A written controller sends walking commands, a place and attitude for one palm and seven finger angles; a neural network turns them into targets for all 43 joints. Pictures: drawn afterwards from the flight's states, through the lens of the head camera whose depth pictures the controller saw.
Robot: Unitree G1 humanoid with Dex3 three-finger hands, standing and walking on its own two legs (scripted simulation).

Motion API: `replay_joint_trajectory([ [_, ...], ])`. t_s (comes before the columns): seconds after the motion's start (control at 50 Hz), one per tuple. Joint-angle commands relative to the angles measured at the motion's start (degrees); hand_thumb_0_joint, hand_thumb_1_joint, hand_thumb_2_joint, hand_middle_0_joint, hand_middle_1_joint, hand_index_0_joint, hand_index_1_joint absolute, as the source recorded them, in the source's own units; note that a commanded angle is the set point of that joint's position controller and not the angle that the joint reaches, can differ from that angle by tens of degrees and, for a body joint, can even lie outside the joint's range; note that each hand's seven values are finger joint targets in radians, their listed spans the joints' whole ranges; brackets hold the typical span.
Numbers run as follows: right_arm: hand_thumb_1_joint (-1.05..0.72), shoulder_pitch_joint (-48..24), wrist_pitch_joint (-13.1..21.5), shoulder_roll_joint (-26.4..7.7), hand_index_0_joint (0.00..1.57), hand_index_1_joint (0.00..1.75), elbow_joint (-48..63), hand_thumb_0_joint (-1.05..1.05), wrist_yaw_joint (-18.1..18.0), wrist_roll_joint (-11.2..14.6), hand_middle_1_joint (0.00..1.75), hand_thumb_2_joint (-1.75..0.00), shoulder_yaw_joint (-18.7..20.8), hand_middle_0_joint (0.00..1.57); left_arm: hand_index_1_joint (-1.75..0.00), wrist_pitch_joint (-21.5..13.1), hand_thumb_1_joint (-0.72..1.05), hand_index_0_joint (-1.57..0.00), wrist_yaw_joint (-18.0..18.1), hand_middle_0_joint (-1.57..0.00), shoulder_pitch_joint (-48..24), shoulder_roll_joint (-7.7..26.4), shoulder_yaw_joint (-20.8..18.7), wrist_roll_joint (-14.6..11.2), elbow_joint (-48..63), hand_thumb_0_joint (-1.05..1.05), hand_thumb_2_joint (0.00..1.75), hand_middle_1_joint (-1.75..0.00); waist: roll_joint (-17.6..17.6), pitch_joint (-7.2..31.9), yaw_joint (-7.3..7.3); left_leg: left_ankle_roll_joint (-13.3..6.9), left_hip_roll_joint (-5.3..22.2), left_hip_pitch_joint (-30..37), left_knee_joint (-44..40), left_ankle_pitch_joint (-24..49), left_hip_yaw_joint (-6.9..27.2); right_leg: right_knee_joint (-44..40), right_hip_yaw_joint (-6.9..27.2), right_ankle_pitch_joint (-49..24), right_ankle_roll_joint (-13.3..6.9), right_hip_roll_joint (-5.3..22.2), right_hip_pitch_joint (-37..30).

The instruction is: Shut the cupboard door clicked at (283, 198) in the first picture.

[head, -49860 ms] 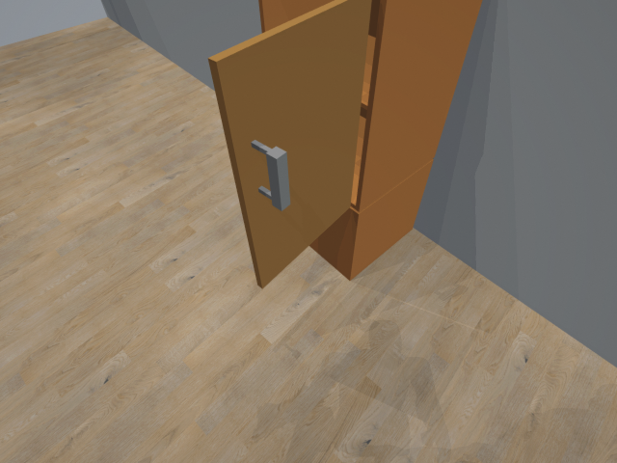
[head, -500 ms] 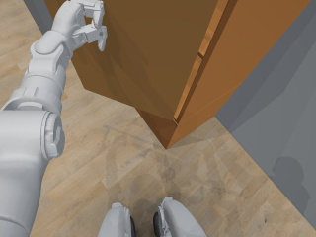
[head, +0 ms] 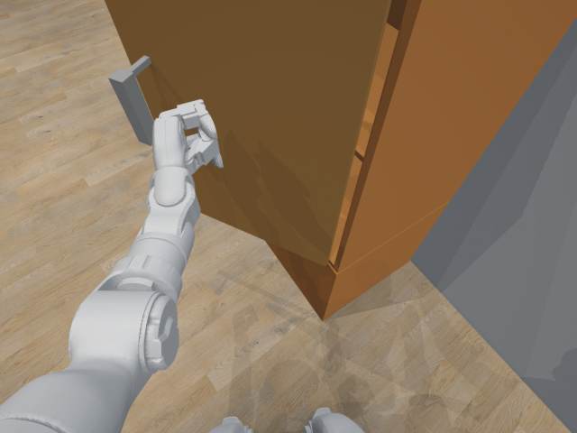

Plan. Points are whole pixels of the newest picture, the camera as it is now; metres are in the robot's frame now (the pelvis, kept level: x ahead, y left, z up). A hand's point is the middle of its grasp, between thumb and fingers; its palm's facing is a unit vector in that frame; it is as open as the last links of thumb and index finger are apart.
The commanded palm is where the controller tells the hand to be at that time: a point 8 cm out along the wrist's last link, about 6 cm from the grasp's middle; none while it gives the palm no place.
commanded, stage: pull the fist back off the door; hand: left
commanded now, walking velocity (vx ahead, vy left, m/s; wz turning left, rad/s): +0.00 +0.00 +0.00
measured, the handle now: (145, 101) +0.62 +0.18 +0.09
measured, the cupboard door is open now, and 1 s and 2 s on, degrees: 31 31 31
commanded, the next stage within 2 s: draw the hand back to the body in 0.36 s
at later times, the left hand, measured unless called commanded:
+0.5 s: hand (220, 171) +0.45 +0.05 +0.10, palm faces +0.01 -1.00 -0.03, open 3.1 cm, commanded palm +0.41 +0.12 +0.09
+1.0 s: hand (113, 234) +0.33 +0.15 +0.16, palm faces +0.01 -1.00 -0.03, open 3.1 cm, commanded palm +0.29 +0.21 +0.15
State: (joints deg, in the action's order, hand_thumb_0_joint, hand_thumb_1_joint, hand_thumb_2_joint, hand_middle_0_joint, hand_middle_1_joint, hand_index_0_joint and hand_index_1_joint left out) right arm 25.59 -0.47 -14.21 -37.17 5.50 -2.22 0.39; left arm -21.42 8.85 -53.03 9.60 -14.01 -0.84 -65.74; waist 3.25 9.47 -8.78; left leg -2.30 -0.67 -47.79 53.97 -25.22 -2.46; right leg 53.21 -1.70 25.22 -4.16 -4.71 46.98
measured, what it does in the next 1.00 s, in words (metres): stands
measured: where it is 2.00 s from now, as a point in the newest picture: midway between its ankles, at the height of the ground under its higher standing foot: outside the picture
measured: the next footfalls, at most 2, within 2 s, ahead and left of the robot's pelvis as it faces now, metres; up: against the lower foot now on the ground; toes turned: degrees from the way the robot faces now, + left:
none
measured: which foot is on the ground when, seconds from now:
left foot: down 0.00-1.00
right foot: down 0.00-1.00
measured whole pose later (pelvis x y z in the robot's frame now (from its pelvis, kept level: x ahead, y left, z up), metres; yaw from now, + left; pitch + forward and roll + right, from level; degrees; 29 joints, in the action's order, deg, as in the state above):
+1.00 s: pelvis -0.01 +0.01 +0.04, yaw +1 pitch +4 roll +0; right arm 12.9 1.7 -15.4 -32.1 -0.6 3.9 -0.6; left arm -9.7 -2.6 -10.1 10.2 -2.8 -10.2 -14.7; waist 2.4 5.4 -0.3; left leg -3.3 -2.3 -25.0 40.8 -20.2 -1.9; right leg 40.0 -1.3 20.6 -3.0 -3.4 23.9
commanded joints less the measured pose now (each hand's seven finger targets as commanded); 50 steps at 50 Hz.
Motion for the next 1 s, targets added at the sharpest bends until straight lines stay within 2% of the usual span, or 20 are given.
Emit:
replay_joint_trajectory([
  [0.0, -0.90, 5.8, 0.5, -8.6, 0.20, 0.30, 4.2, 0.00, -0.3, 0.5, 0.30, -0.90, 3.2, 0.20, -1.50, -5.9, 0.90, -1.30, -1.0, -1.30, -15.4, 8.6, 0.8, 0.1, 10.9, 0.00, 0.90, -1.50, -9.2, 17.1, 1.11, -0.6, -1.1, 6.7, -3.8, 14.9, 2.1, -8.1, 5.4, -28.0, 4.8, 3.0, -18.0],
  [0.02, -0.90, 5.1, 0.6, -8.3, 0.20, 0.30, 4.6, 0.00, -0.3, 0.6, 0.30, -0.90, 3.3, 0.20, -1.50, -6.3, 0.90, -1.30, -1.8, -1.30, -14.8, 6.1, 2.8, -0.2, 11.4, 0.00, 0.90, -1.50, -7.7, 17.0, 1.03, -0.7, -1.3, 7.4, -3.6, 14.7, 1.7, -8.3, 6.0, -28.6, 5.2, 3.1, -17.8],
  [0.08, -0.90, 3.6, 0.5, -8.3, 0.20, 0.30, 4.7, 0.00, -0.7, 1.3, 0.30, -0.90, 3.5, 0.20, -1.50, -6.9, 0.90, -1.30, -3.5, -1.30, -16.9, 4.8, 5.3, -1.1, 15.2, 0.00, 0.90, -1.50, -7.2, 17.3, 0.39, -0.8, -1.3, 8.4, -3.3, 12.3, 1.7, -9.5, 7.2, -25.5, 5.9, 3.8, -17.3],
  [0.14, -0.90, 1.7, 1.1, -7.8, 0.20, 0.30, 4.7, 0.00, -1.3, 1.9, 0.30, -0.90, 3.8, 0.20, -1.50, -8.5, 0.90, -1.30, -4.1, -1.30, -20.2, 1.5, 9.1, -2.7, 23.3, 0.00, 0.90, -1.50, -1.7, 21.8, 0.35, -0.7, -1.2, 14.7, -3.1, 13.5, 2.2, -9.2, 6.3, -24.1, 5.2, 3.5, -15.9],
  [0.24, -0.90, -0.4, 2.5, -7.8, 0.20, 0.30, 3.1, 0.00, -2.6, 2.3, 0.30, -0.90, 3.9, 0.20, -1.50, -9.8, 0.90, -1.30, -2.3, -1.30, -22.9, 2.4, 9.9, -3.5, 29.9, 0.00, 0.90, -1.50, -0.6, 25.0, -0.06, -0.2, -0.3, 20.7, -3.8, 14.3, 3.7, -8.4, 4.3, -21.0, 4.3, 2.9, -13.3],
  [0.26, -0.90, -1.0, 2.8, -7.6, 0.20, 0.30, 3.0, 0.00, -2.6, 2.3, 0.30, -0.90, 3.8, 0.20, -1.50, -9.6, 0.90, -1.30, -1.9, -1.30, -21.8, 0.6, 11.5, -3.3, 29.4, 0.00, 0.90, -1.50, -1.1, 23.7, -0.37, -0.3, -0.3, 20.7, -4.0, 14.0, 3.6, -8.6, 4.1, -20.5, 4.5, 2.9, -12.6],
  [0.38, -0.90, -1.6, 2.0, -7.9, 0.20, 0.30, 2.6, 0.00, -2.9, 2.2, 0.30, -0.90, 2.5, 0.20, -1.50, -4.3, 0.90, -1.30, 0.3, -1.30, -16.6, 4.0, 7.3, -1.8, 14.5, 0.00, 0.90, -1.50, -8.2, 13.9, -0.14, -0.6, -0.8, 10.7, -5.5, 8.2, 3.1, -10.6, 5.1, -15.6, 5.2, 3.5, -12.8],
  [0.46, -0.90, -2.0, 1.6, -8.0, 0.20, 0.30, 4.3, 0.00, -2.9, 1.8, 0.30, -0.90, 2.0, 0.20, -1.50, -3.5, 0.90, -1.30, 0.2, -1.30, -14.3, 7.2, 2.3, -3.0, 12.2, 0.00, 0.90, -1.50, -8.8, 15.5, 1.94, -0.5, -1.3, 8.3, -5.7, 9.5, 2.5, -10.3, 5.8, -18.0, 4.8, 3.9, -16.9],
  [0.48, -0.90, -2.0, 1.5, -8.0, 0.20, 0.30, 5.2, 0.00, -2.9, 1.7, 0.30, -0.90, 2.1, 0.20, -1.50, -4.2, 0.90, -1.30, -0.2, -1.30, -11.7, 9.6, 0.1, -3.1, 14.3, 0.00, 0.90, -1.50, -8.5, 17.9, 3.85, -0.4, -1.3, 8.6, -6.0, 10.9, 2.2, -9.7, 6.0, -19.7, 4.6, 3.9, -19.6],
  [0.52, -0.90, -2.4, 1.6, -8.0, 0.20, 0.30, 7.2, 0.00, -2.6, 1.7, 0.30, -0.90, 2.3, 0.20, -1.50, -6.3, 0.90, -1.30, -1.3, -1.30, -7.0, 10.6, -0.9, -3.3, 22.2, 0.00, 0.90, -1.50, -5.2, 24.9, 6.66, -0.2, -1.3, 13.1, -6.6, 17.1, 2.1, -7.6, 5.3, -27.8, 3.9, 3.5, -24.1],
  [0.58, -0.90, -3.5, 2.2, -7.2, 0.20, 0.30, 9.5, 0.00, -2.1, 2.4, 0.30, -0.90, 2.7, 0.20, -1.50, -8.1, 0.90, -1.30, -3.6, -1.30, 0.5, 8.2, 2.7, -3.3, 37.4, 0.00, 0.90, -1.50, -2.8, 29.8, 8.20, -0.1, -0.9, 19.7, -7.0, 23.9, 1.3, -7.0, 4.7, -35.1, 3.8, 3.2, -27.7],
  [0.62, -0.90, -3.8, 1.9, -7.4, 0.20, 0.30, 10.2, 0.00, -2.1, 3.0, 0.30, -0.90, 2.8, 0.20, -1.50, -6.3, 0.90, -1.30, -5.5, -1.30, 7.2, 6.9, 5.2, -3.8, 41.2, 0.00, 0.90, -1.50, -7.2, 25.8, 7.68, -0.6, -0.6, 19.9, -8.2, 23.5, 1.2, -8.7, 4.7, -36.0, 5.0, 3.1, -28.8],
  [0.66, -0.90, -5.1, 1.6, -7.4, 0.20, 0.30, 10.4, 0.00, -2.7, 4.2, 0.30, -0.90, 2.9, 0.20, -1.50, -2.5, 0.90, -1.30, -7.5, -1.30, 8.7, 3.5, 9.5, -5.2, 44.7, 0.00, 0.90, -1.50, -9.0, 18.7, 5.68, -1.1, -0.2, 20.9, -10.0, 19.9, 1.3, -12.0, 4.5, -32.1, 6.0, 3.1, -26.4],
  [0.72, -0.90, -7.8, 1.8, -7.8, 0.20, 0.30, 10.8, 0.00, -4.5, 5.5, 0.30, -0.90, 2.6, 0.20, -1.50, 3.5, 0.90, -1.30, -9.5, -1.30, 8.7, 2.8, 11.3, -8.3, 49.4, 0.00, 0.90, -1.50, -9.1, 11.0, 4.66, -1.5, 0.0, 23.2, -12.7, 13.9, 1.7, -17.6, 4.8, -21.1, 6.2, 3.3, -23.8],
  [0.74, -0.90, -9.0, 2.1, -7.7, 0.20, 0.30, 10.4, 0.00, -5.1, 5.8, 0.30, -0.90, 2.2, 0.20, -1.50, 4.9, 0.90, -1.30, -9.8, -1.30, 9.0, 3.6, 10.5, -9.2, 49.5, 0.00, 0.90, -1.50, -8.4, 8.9, 5.03, -1.3, 0.0, 23.4, -13.8, 12.1, 2.0, -18.9, 4.7, -17.7, 5.7, 3.5, -23.3],
  [0.78, -0.90, -10.8, 2.9, -7.4, 0.20, 0.30, 10.7, 0.00, -6.0, 5.8, 0.30, -0.90, 1.7, 0.20, -1.50, 6.1, 0.90, -1.30, -10.1, -1.30, 10.8, 5.0, 9.3, -10.2, 53.6, 0.00, 0.90, -1.50, -7.8, 8.6, 5.95, -1.3, -0.1, 24.8, -15.2, 11.6, 2.4, -20.0, 4.4, -15.5, 4.8, 3.6, -24.7],
  [0.84, -0.90, -13.1, 4.1, -6.7, 0.20, 0.30, 11.2, 0.00, -6.6, 5.9, 0.30, -0.90, 0.9, 0.20, -1.50, 5.8, 0.90, -1.30, -10.0, -1.30, 15.8, 7.5, 7.9, -9.9, 60.5, 0.00, 0.90, -1.50, -1.6, 10.7, 7.70, -1.0, 0.0, 29.0, -16.8, 14.4, 3.0, -18.8, 3.4, -18.2, 3.5, 3.7, -26.5],
  [0.92, -0.90, -15.6, 4.6, -6.4, 0.20, 0.30, 12.5, 0.00, -6.2, 6.3, 0.30, -0.90, 0.2, 0.20, -1.41, 7.6, 0.90, -1.22, -11.2, -1.22, 26.6, 9.0, 7.3, -9.6, 64.4, 0.00, 0.90, -1.41, 0.3, 9.0, 9.59, -0.5, 0.2, 30.9, -18.8, 17.1, 3.5, -18.4, 2.2, -20.5, 2.7, 3.6, -28.6],
  [0.96, -0.90, -16.9, 4.3, -6.2, 0.20, 0.30, 13.4, 0.00, -6.1, 6.7, 0.30, -0.90, -0.1, 0.20, -1.35, 10.6, 0.90, -1.16, -12.4, -1.16, 30.2, 8.2, 8.0, -10.2, 66.2, 0.00, 0.90, -1.35, -1.0, 6.4, 9.56, -0.3, 0.4, 30.9, -20.1, 16.7, 3.7, -19.4, 1.8, -20.4, 2.6, 3.7, -29.1],
  [0.98, -0.90, -18.5, 2.8, -4.8, 0.20, 0.30, 14.2, 0.00, -7.1, 6.3, 0.30, -0.90, 0.1, 0.20, -1.32, 11.0, 0.90, -1.13, -10.3, -1.13, 31.6, 10.1, 11.8, -6.4, 71.6, 0.00, 0.90, -1.32, -5.4, 4.4, 8.81, -0.2, 0.4, 32.0, -22.7, 16.2, 4.6, -23.4, 4.5, -19.7, 3.3, 5.0, -31.3],
])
